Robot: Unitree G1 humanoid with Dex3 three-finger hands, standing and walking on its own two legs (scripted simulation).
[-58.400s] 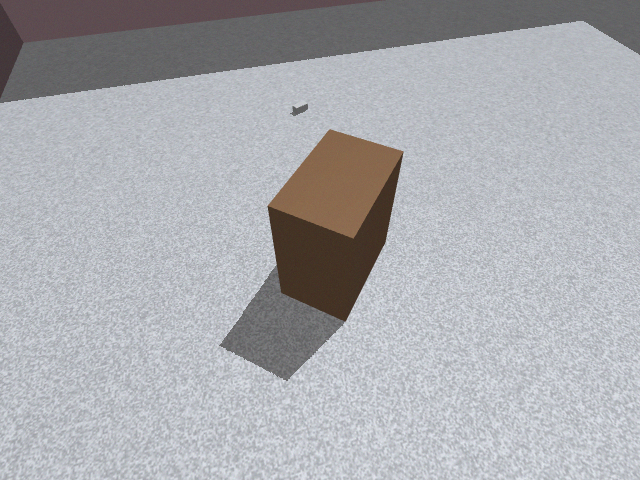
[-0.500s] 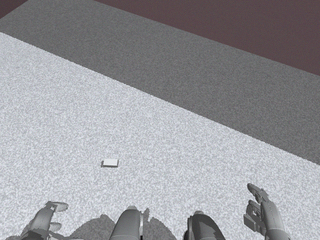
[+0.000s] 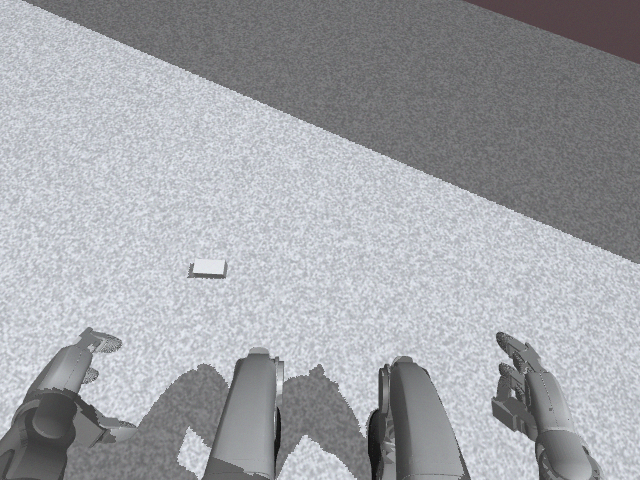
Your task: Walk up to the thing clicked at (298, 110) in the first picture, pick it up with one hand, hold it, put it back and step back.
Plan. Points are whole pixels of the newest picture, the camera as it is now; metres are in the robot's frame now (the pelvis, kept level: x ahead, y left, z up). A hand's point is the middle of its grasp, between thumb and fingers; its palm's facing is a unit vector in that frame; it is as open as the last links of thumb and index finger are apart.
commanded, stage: rise first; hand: left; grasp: from above
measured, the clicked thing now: (210, 268) +0.50 +0.31 -0.57
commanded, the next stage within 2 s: none
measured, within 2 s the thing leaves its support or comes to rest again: neither
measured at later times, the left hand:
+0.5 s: hand (145, 316) +0.33 +0.35 -0.32, palm faces -0.53 -0.25 -0.81, open 13.1 cm
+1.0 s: hand (159, 288) +0.40 +0.36 -0.39, palm faces -0.49 -0.04 -0.87, open 13.2 cm
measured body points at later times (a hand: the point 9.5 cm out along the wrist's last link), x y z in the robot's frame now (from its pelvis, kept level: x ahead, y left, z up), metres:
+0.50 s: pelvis -0.06 +0.00 -0.20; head +0.17 +0.04 +0.18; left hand +0.35 +0.36 -0.27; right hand +0.05 -0.28 -0.33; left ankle +0.04 +0.13 -0.56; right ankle +0.03 -0.14 -0.56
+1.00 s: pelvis -0.05 +0.02 -0.25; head +0.19 +0.09 +0.12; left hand +0.42 +0.36 -0.34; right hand +0.01 -0.28 -0.36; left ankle +0.04 +0.13 -0.56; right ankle +0.03 -0.14 -0.56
